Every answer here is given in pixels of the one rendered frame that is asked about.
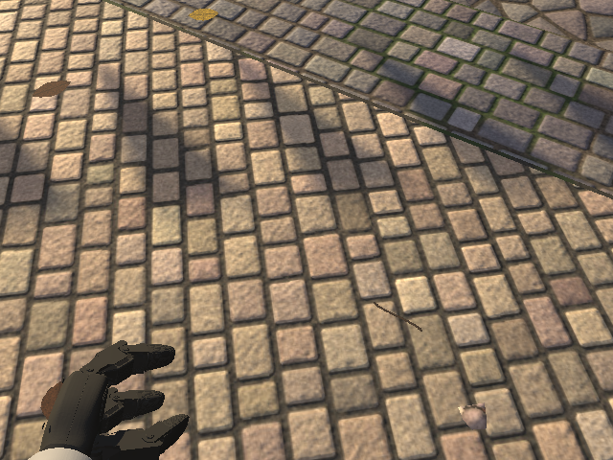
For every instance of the left robot hand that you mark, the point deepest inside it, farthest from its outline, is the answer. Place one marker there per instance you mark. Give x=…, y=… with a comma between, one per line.
x=86, y=408

